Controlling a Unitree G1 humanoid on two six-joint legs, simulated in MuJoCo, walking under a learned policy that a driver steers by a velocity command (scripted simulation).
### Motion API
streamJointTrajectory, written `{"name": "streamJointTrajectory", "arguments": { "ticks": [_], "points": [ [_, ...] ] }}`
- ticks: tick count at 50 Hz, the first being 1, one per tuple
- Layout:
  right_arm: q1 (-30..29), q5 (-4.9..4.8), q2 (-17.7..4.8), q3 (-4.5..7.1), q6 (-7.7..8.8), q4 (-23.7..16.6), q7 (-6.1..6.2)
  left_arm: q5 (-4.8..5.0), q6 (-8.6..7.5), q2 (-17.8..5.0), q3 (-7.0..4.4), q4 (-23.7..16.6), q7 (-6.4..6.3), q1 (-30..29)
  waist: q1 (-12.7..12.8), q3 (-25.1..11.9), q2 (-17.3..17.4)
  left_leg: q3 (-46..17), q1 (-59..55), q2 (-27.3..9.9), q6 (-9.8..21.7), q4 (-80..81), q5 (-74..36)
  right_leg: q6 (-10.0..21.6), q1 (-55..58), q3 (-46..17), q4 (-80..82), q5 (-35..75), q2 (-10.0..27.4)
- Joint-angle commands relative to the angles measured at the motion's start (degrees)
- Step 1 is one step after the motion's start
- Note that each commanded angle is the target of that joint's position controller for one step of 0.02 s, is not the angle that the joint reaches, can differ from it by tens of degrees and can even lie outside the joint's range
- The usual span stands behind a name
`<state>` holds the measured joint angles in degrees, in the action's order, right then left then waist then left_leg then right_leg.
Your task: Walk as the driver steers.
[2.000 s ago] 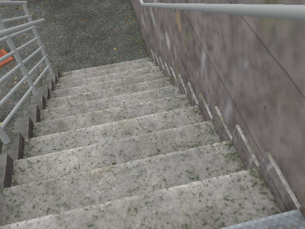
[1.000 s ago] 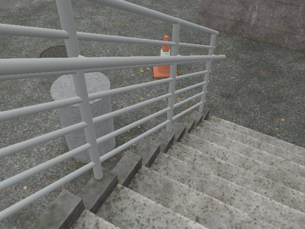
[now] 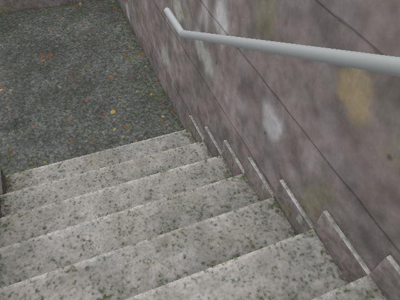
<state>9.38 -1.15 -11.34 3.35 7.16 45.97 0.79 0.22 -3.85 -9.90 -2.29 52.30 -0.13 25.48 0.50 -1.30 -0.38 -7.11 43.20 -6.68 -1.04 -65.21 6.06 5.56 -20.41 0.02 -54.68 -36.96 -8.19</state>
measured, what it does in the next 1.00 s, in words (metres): goes down, turning left: left foot 0.16 m lower, then right foot 0.16 m lower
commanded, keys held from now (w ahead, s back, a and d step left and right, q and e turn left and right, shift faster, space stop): w+q+shift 0.58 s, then w+shift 0.36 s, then w+e+shift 0.06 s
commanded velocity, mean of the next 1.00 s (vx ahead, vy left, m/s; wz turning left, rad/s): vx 1.00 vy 0.00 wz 0.53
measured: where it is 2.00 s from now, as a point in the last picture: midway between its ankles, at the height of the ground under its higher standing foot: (117, 193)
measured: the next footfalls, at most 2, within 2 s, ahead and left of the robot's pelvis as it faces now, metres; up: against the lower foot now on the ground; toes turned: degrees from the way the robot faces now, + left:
left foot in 0.12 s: +0.20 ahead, +0.14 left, -0.16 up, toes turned +3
right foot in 0.48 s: +0.61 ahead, +0.00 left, -0.32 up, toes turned +31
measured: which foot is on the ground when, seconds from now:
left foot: up 0.00-0.10, down 0.12-0.48, up 0.50-0.86, down 0.88-1.00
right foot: down 0.00-0.12, up 0.14-0.46, down 0.48-0.88, up 0.90-1.00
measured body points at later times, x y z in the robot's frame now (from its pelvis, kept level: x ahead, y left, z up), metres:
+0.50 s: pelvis +0.44 +0.09 -0.24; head +0.42 +0.08 +0.21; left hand +0.61 +0.37 -0.26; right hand +0.48 -0.15 -0.39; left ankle +0.19 +0.15 -0.77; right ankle +0.58 -0.01 -0.97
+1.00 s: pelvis +0.78 +0.28 -0.46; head +0.79 +0.27 -0.01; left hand +0.66 +0.50 -0.59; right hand +0.95 +0.13 -0.60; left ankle +0.72 +0.34 -1.15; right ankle +0.87 +0.12 -1.02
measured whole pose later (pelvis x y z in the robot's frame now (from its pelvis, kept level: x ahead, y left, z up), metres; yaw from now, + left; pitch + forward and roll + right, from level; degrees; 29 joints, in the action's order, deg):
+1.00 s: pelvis +0.78 +0.28 -0.46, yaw +36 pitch +1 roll +1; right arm 21.2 0.5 -9.5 1.7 3.3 49.6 -2.2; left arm 3.2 -4.8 -10.3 -2.0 52.0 -1.5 20.7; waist 1.5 -1.9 0.0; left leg 3.2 22.4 3.6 4.4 -48.1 26.1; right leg 1.9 -40.1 -9.6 -90.8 -22.3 1.7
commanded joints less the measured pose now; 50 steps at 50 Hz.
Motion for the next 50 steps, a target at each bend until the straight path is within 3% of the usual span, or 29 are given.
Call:
{"name": "streamJointTrajectory", "arguments": {
  "ticks": [1, 4, 6, 7, 8, 9, 10, 11, 12, 13, 15, 18, 21, 23, 24, 25, 26, 28, 29, 31, 34, 37, 40, 43, 44, 45, 46, 48, 50],
  "points": [
    [6.34, 1.69, -0.59, -0.43, -1.37, 1.49, -2.27, 2.10, -3.09, -6.97, -0.88, -4.88, -2.84, -7.64, -3.39, 1.15, 3.27, 4.85, -27.46, 2.90, 1.51, 24.82, -35.46, 5.76, -24.86, -3.87, 10.20, 14.42, 10.10],
    [24.31, 0.39, -6.76, 1.86, -2.85, 6.12, -1.68, -0.12, -3.31, -10.01, -1.51, -4.27, -1.87, -13.82, -11.69, -6.99, -3.80, 14.32, -47.95, 9.94, 1.44, 10.85, -25.07, 2.57, -22.60, -0.17, -7.40, 39.80, 11.67],
    [60.21, 2.46, -7.28, 3.07, -4.29, 17.42, -0.57, 1.02, -3.97, -10.69, -2.47, -7.98, -0.34, -31.25, -32.92, -5.47, 10.13, 16.78, -64.40, 8.40, 9.67, 33.42, -23.72, -5.21, -26.88, 9.03, -61.82, 48.22, 5.12],
    [54.31, 2.35, -1.73, 0.15, -3.88, 19.84, -1.70, 0.16, -4.65, 1.90, -0.14, -10.57, -0.46, -31.48, -24.49, 7.87, 24.34, 5.40, -55.33, 3.47, 11.93, 30.33, -27.40, -3.03, -43.22, 6.18, -86.50, -5.09, 1.16],
    [38.11, 2.83, 0.24, -2.52, -2.35, 12.87, -2.42, 1.09, -5.94, 5.80, 1.69, -15.90, -0.26, -16.76, -6.42, 6.87, 32.04, -10.87, -55.07, 4.81, 13.25, 23.72, -49.00, -0.24, -50.77, -5.02, -81.22, -8.24, 0.98],
    [28.83, 2.08, -0.53, -1.99, -2.98, 9.79, -2.75, 0.99, -6.33, 4.71, 2.23, -16.51, 0.47, -10.50, -0.33, 3.60, 20.14, -20.64, -52.83, -0.04, 17.46, 29.96, -40.38, -0.10, -52.95, -3.85, -70.16, -2.22, 4.98],
    [25.21, 1.09, -3.47, -0.79, -3.63, 7.28, -4.12, 1.08, -5.87, 1.24, 1.38, -15.63, 0.18, -9.98, 1.13, 1.21, 0.26, -25.03, -46.19, -2.53, 21.22, 30.99, -16.51, 0.60, -49.59, -4.64, -62.65, 2.38, 7.85],
    [17.46, 2.45, -10.14, 0.48, -2.53, 5.00, -3.95, 3.12, -5.21, 2.16, 1.50, -18.01, -0.35, -14.89, 5.53, 2.39, -3.49, -40.80, -33.40, -8.44, 22.80, 36.92, 6.89, 0.41, -47.23, -9.58, -43.55, 13.40, 11.64],
    [11.15, 2.32, -9.29, 0.09, -1.23, 2.15, -2.63, 2.94, -3.90, -0.31, 1.42, -18.57, -1.61, -21.71, 5.41, 8.61, -9.96, -45.34, -21.15, -8.44, 22.96, 39.97, 14.43, -2.14, -44.28, -11.75, -35.23, 18.07, 13.89],
    [9.38, 2.37, -7.31, -0.77, -0.46, 1.62, -0.16, 3.29, -2.75, -3.26, 0.80, -20.70, -2.20, -25.97, 5.04, 11.84, -10.71, -44.17, -7.47, -5.86, 23.14, 39.55, 11.16, -5.92, -34.30, -12.57, -20.50, 23.89, 14.24],
    [12.11, 1.99, -8.44, 0.25, -0.17, 2.63, 1.41, -0.79, -2.69, -4.92, 0.18, -17.88, -1.85, -21.07, 4.44, 7.66, -3.19, -32.40, -3.95, 0.79, 21.32, 31.23, 1.74, -7.90, -19.20, -8.86, -14.23, 36.72, 11.84],
    [20.44, -3.46, -1.29, -1.00, -0.79, 5.75, 3.65, -2.15, -4.65, -2.52, 0.77, -21.18, 0.88, -32.05, -3.16, 6.62, -5.40, -17.97, -6.76, 13.91, 14.62, 21.44, 12.98, -5.02, -6.83, -5.10, 22.11, 70.31, 7.73],
    [22.04, -1.63, -3.24, 0.79, -4.39, 6.89, 3.36, 1.35, -3.38, -1.62, -0.26, -24.45, 1.54, -30.19, -4.82, 2.97, 5.45, -20.85, -17.53, 13.95, 14.07, 15.24, 12.38, -6.12, 3.12, -6.90, 27.78, 56.05, 5.52],
    [6.49, -0.26, -4.56, 0.68, -3.94, 2.61, 1.49, 1.01, -3.72, -10.15, -4.78, -15.71, 1.27, 3.61, 15.55, -7.71, 10.15, -15.77, -12.22, 19.15, 8.76, -13.66, -9.96, -7.05, 34.38, -6.43, 21.93, 68.80, 8.12],
    [2.28, -0.72, -4.01, 0.92, -3.35, 1.39, 0.29, 1.36, -3.80, -12.20, -6.09, -8.29, 0.97, 22.17, 23.59, -10.68, 2.37, -13.54, -2.50, 20.97, 4.58, -38.08, 2.65, -4.93, 50.17, -11.67, 23.53, 61.92, 14.66],
    [5.86, -0.23, 3.67, -0.82, -2.67, -1.49, 0.36, 0.55, -3.82, -10.23, -4.38, -4.53, 1.50, 25.52, 19.42, -6.53, -14.86, -14.78, 13.08, 23.51, 5.33, -60.77, 40.36, -5.03, 53.97, -15.08, 12.64, 62.79, 19.32],
    [21.81, -3.27, 5.44, -1.93, -2.65, -4.06, 0.70, -1.33, -3.66, -7.33, -2.03, -9.14, 2.01, 10.15, 4.56, -8.17, -33.66, -15.03, 23.34, 18.31, 6.30, -61.52, 37.77, -0.76, 50.31, -28.73, 13.12, 71.66, 27.52],
    [17.57, -1.90, 0.67, -0.34, -4.16, -2.91, 1.35, 1.33, -3.89, -1.81, -1.15, -9.43, 3.22, 0.31, 0.19, 0.03, -6.15, -5.22, 21.97, 9.55, 6.37, -50.60, 23.01, 5.06, 27.49, -27.49, 21.26, 57.16, 29.07],
    [13.45, -2.11, 1.07, -0.35, -4.87, -6.50, 1.11, 0.37, -4.46, -4.51, -2.24, -6.72, 3.57, -2.18, -2.75, 0.76, -5.74, -6.65, 22.63, 5.76, 8.62, -41.36, 13.35, 6.67, 16.95, -39.05, 25.06, 22.51, 30.71],
    [7.20, -1.91, -1.76, -0.53, -6.49, -8.04, 0.17, 0.70, -6.05, -0.58, 0.18, -4.94, 2.17, -8.22, -5.38, 11.86, 5.69, -9.05, 13.11, 2.27, 8.15, -22.09, 2.18, 3.49, -13.16, -30.84, 24.73, 15.37, 25.53],
    [9.74, 0.49, -0.16, -1.04, -5.09, -6.65, -1.10, -2.31, -4.07, -9.47, -1.73, -0.04, 0.17, -5.55, -6.81, 5.77, 0.65, -1.49, 0.80, 3.74, 5.49, -12.57, -9.62, 5.16, -16.48, -22.51, 21.13, 19.65, 21.89],
    [-4.03, 0.78, -3.16, -1.16, -2.11, -9.87, -4.29, -0.30, -4.59, -7.47, -0.68, -1.23, -2.59, -1.91, -1.10, 6.19, 2.44, 2.43, -10.42, 6.14, 6.09, 17.72, -40.30, 2.47, -18.91, -8.18, 15.82, 7.23, 14.11],
    [-7.28, -1.46, -3.19, -1.72, -2.76, -12.40, -5.26, 0.91, -2.54, -7.34, -0.48, 1.33, -2.59, 2.53, 0.48, 4.68, -4.23, 10.47, -23.39, 8.58, 5.24, 26.21, -27.77, 2.48, -13.25, -5.21, 9.11, 16.65, 14.07],
    [28.27, 0.36, -11.21, 2.89, -3.58, -0.41, -4.17, 1.05, -1.57, -9.01, -0.73, 2.34, -1.02, -4.25, -16.52, -3.60, -4.97, 10.71, -50.21, 5.82, 12.05, 35.46, -23.88, -2.01, -9.15, -1.27, -31.69, 54.99, 13.14],
    [37.75, 0.89, -11.12, 2.93, -3.95, 3.54, -3.44, 0.82, -2.36, -8.00, -1.03, 0.87, -1.01, -6.52, -21.25, -1.40, 4.19, 3.68, -60.66, 0.83, 16.68, 38.14, -20.80, -3.79, -24.16, -2.51, -62.89, 22.37, 5.92],
    [29.29, 1.13, -7.80, 0.64, -3.41, 1.60, -3.59, 2.30, -3.58, -1.78, 0.66, -1.38, 0.14, 5.88, -8.33, -5.89, 18.59, -6.58, -69.76, -6.24, 17.89, 20.27, -28.34, -1.75, -43.02, -12.71, -63.40, -3.44, 6.06],
    [25.19, 0.00, -6.08, 0.44, -4.57, -0.10, -3.43, 1.95, -3.94, -5.71, -0.02, -1.87, 0.34, 7.23, -5.98, -7.43, 16.50, -10.06, -63.48, -8.07, 19.45, 22.05, -28.52, -1.19, -43.13, -13.63, -57.24, -1.04, 8.25],
    [15.09, 1.69, -4.94, 0.25, -3.26, -0.71, -3.24, 3.87, -3.30, -7.10, -0.66, -6.22, -1.68, -3.72, -1.12, -0.37, 0.15, -26.39, -40.77, -14.16, 22.05, 40.73, 27.81, -1.03, -44.97, -11.34, -38.48, 18.17, 12.82],
    [4.52, 2.99, -1.94, -1.88, -1.26, -1.86, -1.78, 2.69, 0.07, -4.02, -0.34, -5.78, -2.26, -7.21, 3.40, 11.98, -2.64, -24.30, -9.92, -18.23, 21.38, 40.26, 11.67, -6.25, -33.30, -13.67, -21.27, 21.34, 16.20]
  ]
}}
